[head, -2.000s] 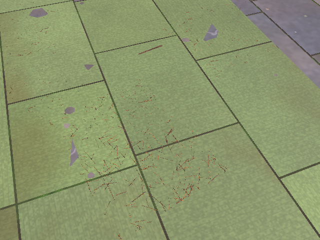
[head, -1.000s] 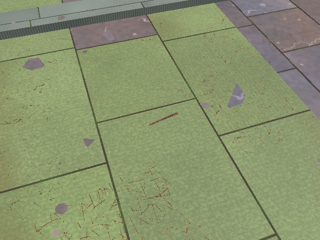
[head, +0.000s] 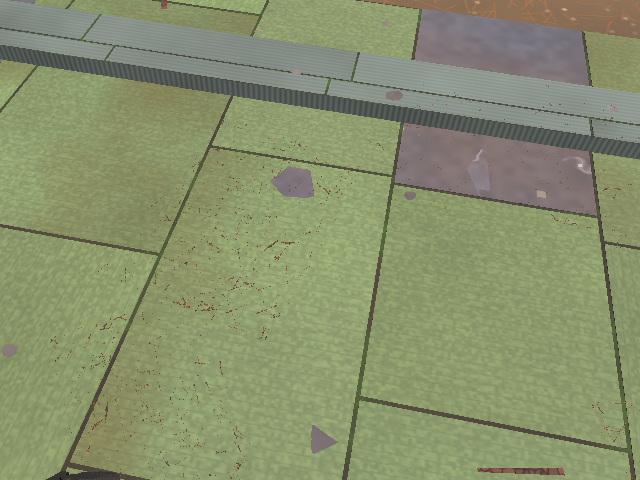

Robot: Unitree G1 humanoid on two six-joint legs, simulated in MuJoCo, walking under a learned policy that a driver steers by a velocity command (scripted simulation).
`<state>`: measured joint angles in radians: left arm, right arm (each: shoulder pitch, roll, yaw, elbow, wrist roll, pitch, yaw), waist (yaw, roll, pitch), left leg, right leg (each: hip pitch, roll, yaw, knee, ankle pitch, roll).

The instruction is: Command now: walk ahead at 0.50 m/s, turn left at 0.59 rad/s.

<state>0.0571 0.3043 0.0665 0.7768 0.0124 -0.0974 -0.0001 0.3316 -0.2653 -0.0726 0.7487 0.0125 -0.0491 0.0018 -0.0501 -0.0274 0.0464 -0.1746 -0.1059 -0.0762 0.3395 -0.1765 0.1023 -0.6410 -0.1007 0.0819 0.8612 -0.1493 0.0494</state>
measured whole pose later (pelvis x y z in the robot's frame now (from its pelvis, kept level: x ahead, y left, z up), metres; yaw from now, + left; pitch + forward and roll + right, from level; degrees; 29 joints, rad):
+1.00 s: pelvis +0.45 +0.05 -0.01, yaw +2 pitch +1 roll +1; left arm 0.18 0.31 0.08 0.75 -0.01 0.05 0.01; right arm 0.14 -0.28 -0.07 0.76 -0.02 -0.03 -0.02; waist -0.01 -0.02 0.05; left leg -0.26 0.05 0.17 0.40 -0.16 0.01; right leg -0.55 -0.08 -0.02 0.87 -0.29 0.06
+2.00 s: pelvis +0.83 -0.06 -0.02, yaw -26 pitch +3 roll +2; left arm 0.05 0.26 0.03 0.58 -0.02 -0.06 -0.04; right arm 0.40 -0.29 -0.06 0.94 0.03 -0.07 0.01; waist -0.12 -0.03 0.03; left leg 0.08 0.01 0.08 0.23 -0.36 -0.02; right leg -0.59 -0.05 0.00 0.57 -0.07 -0.04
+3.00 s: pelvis +1.35 -0.28 +0.00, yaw -25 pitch +3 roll +0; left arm 0.07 0.24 0.03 0.74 0.00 -0.06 -0.02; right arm 0.36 -0.27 -0.04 0.90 0.01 -0.06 0.01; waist -0.10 0.00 0.01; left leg -0.02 -0.03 0.01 0.23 -0.25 0.05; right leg -0.58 -0.10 0.03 0.72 -0.13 0.03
